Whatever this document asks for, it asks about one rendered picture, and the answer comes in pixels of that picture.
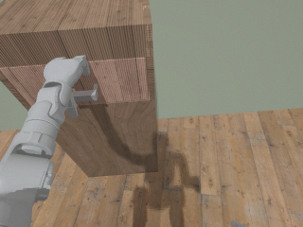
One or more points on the robot left upper arm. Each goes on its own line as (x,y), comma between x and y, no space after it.
(24,180)

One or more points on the robot left hand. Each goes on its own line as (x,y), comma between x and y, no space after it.
(69,71)

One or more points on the drawer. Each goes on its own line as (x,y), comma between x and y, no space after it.
(123,79)

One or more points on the handle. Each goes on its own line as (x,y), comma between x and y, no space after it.
(86,95)

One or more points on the robot left forearm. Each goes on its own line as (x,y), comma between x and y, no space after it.
(38,135)

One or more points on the cabinet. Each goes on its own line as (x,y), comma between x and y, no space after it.
(109,138)

